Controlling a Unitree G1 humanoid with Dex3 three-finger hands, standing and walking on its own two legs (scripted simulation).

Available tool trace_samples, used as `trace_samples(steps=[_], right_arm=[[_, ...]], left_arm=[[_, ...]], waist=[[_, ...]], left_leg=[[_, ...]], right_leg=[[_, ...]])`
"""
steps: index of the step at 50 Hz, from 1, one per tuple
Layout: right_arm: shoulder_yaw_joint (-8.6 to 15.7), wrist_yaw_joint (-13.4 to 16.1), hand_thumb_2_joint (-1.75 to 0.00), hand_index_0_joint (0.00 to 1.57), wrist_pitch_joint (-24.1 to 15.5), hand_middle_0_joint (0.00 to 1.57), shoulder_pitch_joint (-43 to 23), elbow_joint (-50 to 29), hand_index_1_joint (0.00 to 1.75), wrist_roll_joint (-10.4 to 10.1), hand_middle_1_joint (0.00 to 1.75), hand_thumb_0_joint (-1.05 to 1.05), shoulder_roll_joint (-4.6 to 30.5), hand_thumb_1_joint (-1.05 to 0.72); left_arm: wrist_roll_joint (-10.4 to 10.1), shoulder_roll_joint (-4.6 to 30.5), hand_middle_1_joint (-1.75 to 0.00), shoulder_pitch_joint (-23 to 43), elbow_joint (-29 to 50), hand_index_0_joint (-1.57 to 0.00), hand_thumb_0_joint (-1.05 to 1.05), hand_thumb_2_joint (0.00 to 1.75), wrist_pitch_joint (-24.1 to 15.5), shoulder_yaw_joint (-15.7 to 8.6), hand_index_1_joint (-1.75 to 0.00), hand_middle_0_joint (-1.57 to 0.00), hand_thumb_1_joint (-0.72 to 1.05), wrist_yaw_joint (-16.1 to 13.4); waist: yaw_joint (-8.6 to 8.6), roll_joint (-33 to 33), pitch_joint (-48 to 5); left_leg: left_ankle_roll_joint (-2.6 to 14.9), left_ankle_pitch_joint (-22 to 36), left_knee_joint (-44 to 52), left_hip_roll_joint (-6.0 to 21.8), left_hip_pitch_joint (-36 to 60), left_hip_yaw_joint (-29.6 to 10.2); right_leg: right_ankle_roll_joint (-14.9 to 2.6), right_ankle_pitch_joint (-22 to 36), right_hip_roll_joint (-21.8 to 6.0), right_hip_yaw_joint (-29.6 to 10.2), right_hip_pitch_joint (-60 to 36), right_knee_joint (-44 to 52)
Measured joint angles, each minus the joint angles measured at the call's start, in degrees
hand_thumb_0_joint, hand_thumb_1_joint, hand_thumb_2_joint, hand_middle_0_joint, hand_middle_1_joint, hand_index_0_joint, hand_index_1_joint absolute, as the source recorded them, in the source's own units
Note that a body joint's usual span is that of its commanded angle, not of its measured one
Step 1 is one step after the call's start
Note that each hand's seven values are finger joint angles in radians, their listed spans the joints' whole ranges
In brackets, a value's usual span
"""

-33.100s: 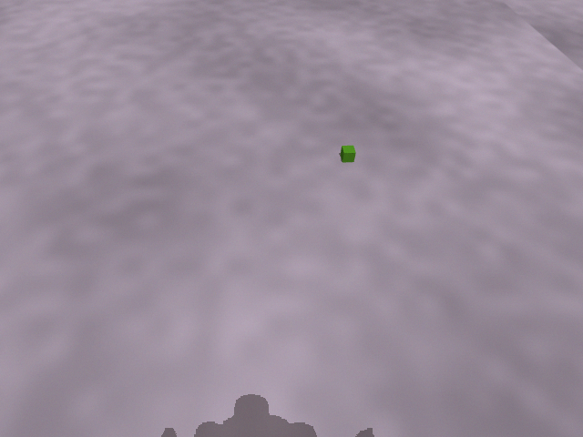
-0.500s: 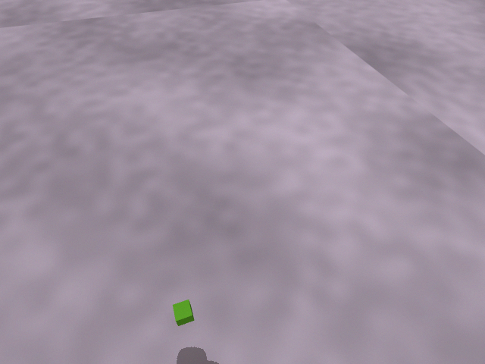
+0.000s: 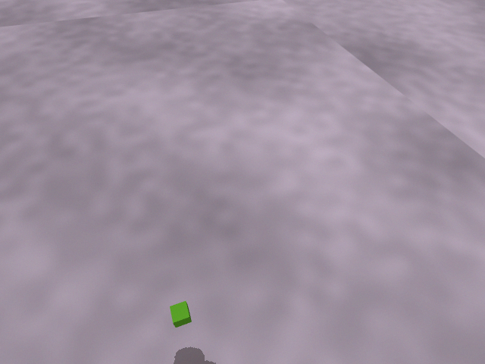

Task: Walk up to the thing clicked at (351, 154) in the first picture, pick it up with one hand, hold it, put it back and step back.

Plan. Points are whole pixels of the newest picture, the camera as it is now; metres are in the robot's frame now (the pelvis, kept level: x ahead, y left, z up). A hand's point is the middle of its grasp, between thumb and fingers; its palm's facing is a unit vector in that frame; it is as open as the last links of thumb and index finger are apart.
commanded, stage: stand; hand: left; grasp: from above
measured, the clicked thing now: (180, 314) +0.43 +0.24 -0.75
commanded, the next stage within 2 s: step back in 0.54 s
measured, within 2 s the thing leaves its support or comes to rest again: neither
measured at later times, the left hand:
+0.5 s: hand out of the picture +0.07 +0.25 -0.16, palm faces +0.00 -0.94 -0.33, open 7.4 cm
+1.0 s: hand out of the picture +0.08 +0.31 -0.18, palm faces -0.06 -0.93 -0.35, open 7.4 cm
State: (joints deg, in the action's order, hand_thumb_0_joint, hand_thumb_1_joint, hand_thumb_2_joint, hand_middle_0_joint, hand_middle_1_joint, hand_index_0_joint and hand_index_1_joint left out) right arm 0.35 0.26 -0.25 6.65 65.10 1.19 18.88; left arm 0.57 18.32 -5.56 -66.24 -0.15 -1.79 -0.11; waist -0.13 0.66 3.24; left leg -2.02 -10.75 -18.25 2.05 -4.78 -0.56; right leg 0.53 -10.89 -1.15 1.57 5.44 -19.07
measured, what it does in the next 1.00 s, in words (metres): lifts its right foot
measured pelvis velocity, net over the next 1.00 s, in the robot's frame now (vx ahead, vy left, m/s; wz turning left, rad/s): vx -0.07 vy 0.05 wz -0.03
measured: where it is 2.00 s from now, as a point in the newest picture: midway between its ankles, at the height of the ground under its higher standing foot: outside the picture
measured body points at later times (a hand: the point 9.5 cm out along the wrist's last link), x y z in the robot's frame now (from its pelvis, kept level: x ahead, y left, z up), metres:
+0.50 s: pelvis +0.00 +0.00 +0.00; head +0.01 +0.00 +0.45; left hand +0.07 +0.30 -0.13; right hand +0.06 -0.30 -0.14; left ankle -0.01 +0.14 -0.75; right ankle +0.00 -0.12 -0.75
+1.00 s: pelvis -0.07 +0.05 -0.02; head +0.02 +0.09 +0.42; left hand +0.09 +0.36 -0.16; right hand -0.01 -0.27 -0.12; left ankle -0.05 +0.14 -0.75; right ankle -0.09 -0.10 -0.67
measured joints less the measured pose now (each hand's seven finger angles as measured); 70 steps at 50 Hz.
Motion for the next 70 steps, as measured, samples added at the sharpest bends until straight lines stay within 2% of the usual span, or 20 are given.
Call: trace_samples(steps=[29,31,34,36,38,39,41,42,44,46,48,51,54,57,61,64,65,66,68,70], right_arm=[[-0.06,-0.63,-0.90,0.20,0.54,0.20,-0.03,-0.64,0.30,-0.33,0.30,0.01,0.62,-0.90],[0.34,-0.72,-0.90,0.20,1.07,0.20,-1.06,-1.99,0.30,-0.81,0.30,0.01,1.21,-0.90],[1.15,-0.75,-0.90,0.20,1.98,0.20,-2.29,-4.26,0.30,-1.17,0.30,0.01,2.34,-0.90],[1.82,-0.83,-0.90,0.20,2.74,0.20,-2.57,-5.82,0.30,-1.07,0.30,0.01,3.09,-0.90],[2.27,-0.99,-0.90,0.20,3.07,0.20,-2.20,-7.39,0.30,-1.17,0.30,0.01,3.57,-0.91],[2.42,-1.06,-0.90,0.20,3.00,0.20,-1.80,-8.05,0.30,-1.19,0.30,0.01,3.76,-0.91],[2.67,-1.11,-0.90,0.20,2.52,0.20,-0.53,-9.16,0.30,-0.78,0.30,0.01,4.33,-0.91],[2.99,-0.97,-0.90,0.20,2.23,0.20,-0.14,-9.35,0.30,-0.24,0.30,0.01,4.28,-0.91],[2.93,-0.94,-0.90,0.20,2.16,0.20,0.03,-9.46,0.30,0.36,0.30,0.01,3.17,-0.91],[2.58,-0.85,-0.90,0.20,2.28,0.20,0.55,-9.89,0.30,0.53,0.30,0.01,2.09,-0.91],[2.29,-0.37,-0.90,0.20,2.33,0.20,1.08,-10.48,0.30,0.76,0.30,0.01,1.27,-0.90],[2.27,0.30,-0.90,0.20,2.09,0.20,1.38,-11.99,0.30,0.58,0.30,0.01,0.82,-0.90],[2.28,0.68,-0.90,0.21,1.64,0.20,1.24,-13.75,0.30,0.38,0.30,0.01,0.62,-0.90],[2.11,0.76,-0.90,0.21,1.28,0.20,0.94,-15.41,0.30,0.28,0.30,0.01,0.66,-0.90],[1.85,0.57,-0.90,0.21,1.45,0.20,0.46,-16.72,0.30,0.27,0.30,0.01,1.28,-0.90],[1.74,0.33,-0.90,0.21,2.12,0.20,0.10,-16.78,0.30,0.04,0.30,0.01,2.13,-0.90],[1.83,0.30,-0.90,0.21,2.41,0.20,-0.33,-16.42,0.30,-0.17,0.30,0.01,2.65,-0.90],[1.98,0.32,-0.90,0.21,2.75,0.20,-0.60,-16.02,0.30,-0.42,0.30,0.01,2.97,-0.90],[2.22,0.60,-0.90,0.21,3.38,0.20,-0.58,-15.26,0.30,-0.60,0.30,0.01,2.96,-0.90],[2.20,0.65,-0.90,0.20,3.43,0.20,0.06,-14.93,0.30,-1.04,0.30,0.01,3.40,-0.90]], left_arm=[[-0.58,0.93,-0.30,-0.62,1.31,-0.20,0.00,0.90,0.20,-0.25,-0.30,-0.20,0.90,0.49],[-0.97,1.27,-0.30,-0.06,2.93,-0.20,0.00,0.90,0.37,-0.85,-0.30,-0.20,0.90,0.32],[-0.89,1.92,-0.30,1.04,5.57,-0.21,0.00,0.90,0.93,-1.46,-0.30,-0.20,0.90,0.05],[-0.24,2.36,-0.30,1.52,7.38,-0.21,0.00,0.90,1.42,-1.67,-0.30,-0.20,0.90,-0.15],[0.30,3.04,-0.30,1.93,9.06,-0.21,0.00,0.90,1.85,-1.73,-0.30,-0.20,0.90,-0.36],[0.46,3.44,-0.30,2.21,9.84,-0.21,0.00,0.90,2.08,-1.71,-0.30,-0.20,0.90,-0.47],[0.36,4.19,-0.30,2.87,11.49,-0.21,0.01,0.90,2.70,-1.52,-0.30,-0.20,0.90,-0.58],[0.05,4.64,-0.30,3.65,12.22,-0.21,0.01,0.90,3.06,-1.54,-0.30,-0.20,0.90,-0.67],[-0.24,5.59,-0.30,5.22,13.42,-0.20,0.01,0.90,3.72,-1.94,-0.30,-0.20,0.90,-1.34],[-0.26,5.87,-0.30,5.56,13.96,-0.20,0.00,0.90,4.04,-2.04,-0.30,-0.20,0.90,-1.96],[-0.52,5.84,-0.30,5.06,14.46,-0.20,0.00,0.90,4.08,-1.89,-0.30,-0.20,0.90,-2.00],[-0.37,5.23,-0.30,3.29,15.27,-0.20,0.00,0.90,3.82,-1.80,-0.30,-0.20,0.90,-1.51],[-0.14,4.69,-0.30,1.18,15.81,-0.20,0.00,0.90,3.90,-1.84,-0.30,-0.20,0.90,-1.13],[-0.03,4.37,-0.30,-0.25,16.14,-0.20,0.00,0.90,4.08,-2.05,-0.30,-0.20,0.90,-0.84],[0.16,4.07,-0.30,-1.32,16.49,-0.20,0.00,0.90,3.88,-2.41,-0.30,-0.20,0.90,-0.39],[0.51,3.85,-0.30,-2.46,16.56,-0.20,0.00,0.90,3.13,-2.73,-0.30,-0.20,0.90,0.06],[0.80,3.32,-0.30,-2.67,16.36,-0.20,0.00,0.90,2.83,-2.90,-0.30,-0.20,0.90,0.07],[0.89,2.85,-0.30,-3.05,16.40,-0.20,0.00,0.90,2.71,-2.88,-0.30,-0.20,0.90,0.25],[1.01,2.61,-0.30,-3.94,16.98,-0.20,0.00,0.90,2.62,-2.55,-0.30,-0.20,0.90,0.63],[0.78,2.06,-0.30,-4.24,17.45,-0.21,0.00,0.90,2.72,-2.33,-0.30,-0.20,0.90,0.44]], waist=[[-0.29,-0.19,0.56],[-0.48,0.14,2.29],[-0.49,0.19,4.84],[-0.26,-0.43,5.85],[-0.41,-1.33,6.27],[-0.60,-1.70,6.31],[-1.12,-1.72,6.02],[-1.19,-2.13,6.34],[-0.80,-3.86,8.16],[-1.25,-4.12,8.76],[-1.33,-4.32,8.55],[-1.37,-3.92,8.67],[-1.37,-3.51,8.80],[-1.37,-3.15,9.06],[-1.06,-2.30,9.03],[-0.48,-1.22,7.94],[-0.57,0.18,7.98],[-0.95,1.23,7.92],[-0.43,0.73,7.30],[0.22,0.44,6.86]], left_leg=[[0.12,-0.57,-1.74,0.12,-1.92,0.24],[0.46,-1.69,-5.37,0.34,-4.46,0.01],[2.08,-3.34,-13.40,-0.32,-9.31,-0.57],[3.22,-10.82,-21.77,-2.33,-12.39,-1.27],[4.02,-14.97,-26.51,-3.81,-13.75,-1.30],[4.15,-14.59,-26.22,-4.02,-13.53,-1.07],[4.05,-7.30,-19.89,-3.35,-11.36,-0.73],[3.93,-9.32,-19.05,-3.60,-11.09,-0.74],[4.39,-10.29,-20.40,-4.24,-11.63,-0.03],[4.65,-9.19,-19.57,-3.77,-11.69,-0.31],[4.80,-7.56,-17.52,-3.40,-11.56,-0.05],[5.10,-5.82,-15.39,-2.97,-11.24,0.69],[5.27,-4.89,-14.78,-2.62,-11.47,1.73],[5.19,-4.38,-15.44,-2.34,-12.46,2.68],[4.66,-4.03,-17.54,-1.69,-14.63,3.76],[3.64,-4.34,-20.43,-0.76,-17.05,4.31],[3.17,-4.43,-21.52,0.17,-17.71,3.69],[2.85,-6.24,-22.74,-0.12,-18.36,1.98],[2.31,-15.35,-31.30,-3.95,-20.53,-1.90],[1.93,-17.67,-40.44,-7.44,-21.91,-4.99]], right_leg=[[-0.07,-0.30,0.11,-0.29,1.90,-1.44],[-0.23,-0.70,0.35,-0.17,3.60,-3.35],[-0.29,-1.24,0.07,-0.32,6.19,-6.32],[-0.12,-1.75,-0.76,-1.10,8.15,-8.62],[0.14,-2.31,-1.67,-1.72,10.12,-10.88],[0.48,-2.66,-2.02,-1.88,11.15,-12.12],[1.26,-3.96,-2.16,-1.72,13.68,-15.63],[0.46,-4.85,-2.12,-2.56,15.42,-18.52],[-1.11,-14.49,0.78,-8.19,18.44,-27.59],[-1.91,-19.57,4.99,-11.25,20.65,-37.10],[-1.99,-19.36,7.36,-12.09,22.20,-43.94],[-0.90,-18.02,8.12,-11.42,21.61,-47.56],[0.11,-17.98,7.39,-10.60,19.08,-44.92],[0.32,-18.17,6.11,-9.56,16.37,-39.58],[-0.30,-17.33,4.13,-7.06,12.98,-30.99],[-1.60,-11.57,3.03,-4.97,8.76,-19.76],[-1.65,-11.09,3.86,-4.32,8.32,-18.63],[-1.82,-10.80,4.34,-3.61,8.43,-18.72],[-2.37,-10.21,3.51,-3.92,9.32,-19.26],[-2.43,-8.58,2.62,-4.31,9.47,-17.81]])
